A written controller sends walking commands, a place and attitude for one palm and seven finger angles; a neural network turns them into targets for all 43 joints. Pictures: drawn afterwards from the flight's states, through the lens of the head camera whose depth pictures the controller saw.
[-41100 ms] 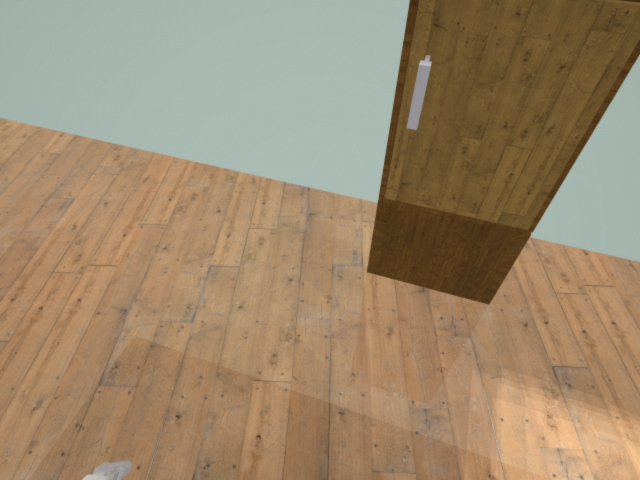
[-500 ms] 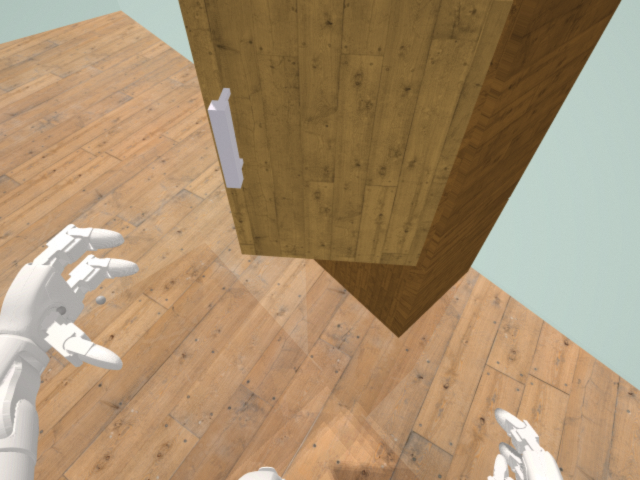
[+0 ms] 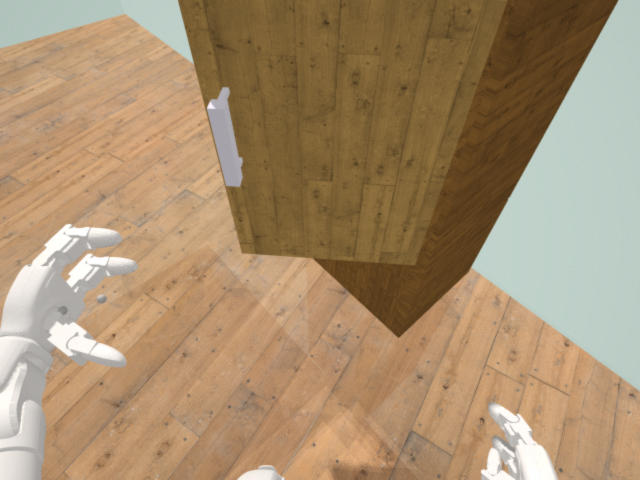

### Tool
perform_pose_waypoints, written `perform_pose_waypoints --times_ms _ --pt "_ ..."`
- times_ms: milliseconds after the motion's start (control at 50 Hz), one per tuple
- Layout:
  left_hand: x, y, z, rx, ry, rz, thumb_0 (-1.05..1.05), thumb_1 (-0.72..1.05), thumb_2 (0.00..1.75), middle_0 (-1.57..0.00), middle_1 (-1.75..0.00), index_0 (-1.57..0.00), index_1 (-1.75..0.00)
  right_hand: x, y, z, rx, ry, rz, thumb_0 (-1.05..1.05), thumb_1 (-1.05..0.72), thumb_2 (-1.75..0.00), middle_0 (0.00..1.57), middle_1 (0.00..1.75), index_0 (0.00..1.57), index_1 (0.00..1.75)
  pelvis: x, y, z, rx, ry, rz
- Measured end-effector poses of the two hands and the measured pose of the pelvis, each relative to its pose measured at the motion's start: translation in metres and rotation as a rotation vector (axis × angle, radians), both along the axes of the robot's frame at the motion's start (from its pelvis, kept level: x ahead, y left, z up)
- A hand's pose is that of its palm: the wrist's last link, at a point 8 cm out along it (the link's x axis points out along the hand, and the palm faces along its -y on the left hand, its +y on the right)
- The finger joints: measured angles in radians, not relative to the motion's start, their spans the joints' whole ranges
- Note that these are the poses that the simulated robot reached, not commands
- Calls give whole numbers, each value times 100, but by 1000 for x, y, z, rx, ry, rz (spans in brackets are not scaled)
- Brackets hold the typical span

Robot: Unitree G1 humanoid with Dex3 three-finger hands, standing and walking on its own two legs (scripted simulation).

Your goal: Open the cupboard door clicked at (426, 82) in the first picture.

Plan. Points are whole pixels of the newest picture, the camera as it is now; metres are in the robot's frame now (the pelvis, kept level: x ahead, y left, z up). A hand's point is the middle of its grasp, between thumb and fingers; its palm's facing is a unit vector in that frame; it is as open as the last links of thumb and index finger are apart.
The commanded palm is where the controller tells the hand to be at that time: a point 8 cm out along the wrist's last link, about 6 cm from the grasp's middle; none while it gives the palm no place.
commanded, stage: move the hooked fingers beside the handle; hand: left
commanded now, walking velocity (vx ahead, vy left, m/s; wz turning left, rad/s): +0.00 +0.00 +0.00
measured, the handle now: (229, 138) +0.62 +0.20 +0.06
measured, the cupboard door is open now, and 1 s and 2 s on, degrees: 44 44 44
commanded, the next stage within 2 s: none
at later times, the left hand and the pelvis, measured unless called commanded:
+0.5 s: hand (142, 236) +0.39 +0.26 +0.08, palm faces -0.01 -1.00 -0.01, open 14.0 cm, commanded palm +0.37 +0.31 +0.08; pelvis +0.00 +0.00 -0.01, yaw -1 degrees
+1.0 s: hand (167, 187) +0.48 +0.26 +0.08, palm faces -0.04 -1.00 +0.00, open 14.0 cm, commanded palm +0.47 +0.31 +0.07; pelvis +0.00 +0.01 -0.02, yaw -2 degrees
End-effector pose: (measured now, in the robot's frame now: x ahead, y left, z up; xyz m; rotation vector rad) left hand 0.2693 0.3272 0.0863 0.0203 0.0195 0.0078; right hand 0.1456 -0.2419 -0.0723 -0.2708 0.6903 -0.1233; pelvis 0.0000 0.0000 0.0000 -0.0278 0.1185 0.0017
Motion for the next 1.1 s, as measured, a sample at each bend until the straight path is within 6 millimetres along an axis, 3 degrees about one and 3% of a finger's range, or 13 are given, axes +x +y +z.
perform_pose_waypoints --times_ms 160,340,500,700,1100 --pt "28 -3 -4 -15 -8 -13 -1 -50 30 -30 -121 -30 -120 -10 -3 -6 -28 44 -2 1 -90 -90 20 30 21 30 -6 0 -3 -3 10 8" --pt "75 -17 5 -7 -22 -59 -1 -50 30 -30 -120 -30 -120 -41 -11 -14 -33 132 -65 1 -90 -90 20 30 21 30 -4 3 -4 -1 39 -8" --pt "98 -11 -5 -5 24 -17 -1 -50 30 -30 -120 -30 -120 -71 -17 -22 -33 240 -113 1 -91 -90 20 30 21 30 -2 4 -6 1 67 -21" --pt "132 -9 -3 -18 -6 -35 -1 -50 30 -30 -120 -30 -120 -94 -22 -30 -60 354 -151 1 -91 -90 20 30 21 30 -1 6 -12 -9 104 -19" --pt "205 -16 -4 0 17 -39 -1 -50 30 -30 -120 -30 -120 -145 -13 -39 -63 550 -237 0 -91 -90 20 30 21 30 0 14 -23 -23 199 -37"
